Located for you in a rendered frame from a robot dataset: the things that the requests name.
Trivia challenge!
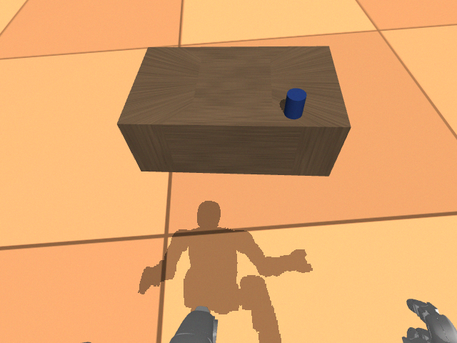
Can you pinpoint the right robot hand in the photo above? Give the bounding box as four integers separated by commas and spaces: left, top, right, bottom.
402, 299, 457, 343

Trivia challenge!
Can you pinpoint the can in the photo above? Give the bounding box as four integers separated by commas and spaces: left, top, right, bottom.
284, 88, 307, 119

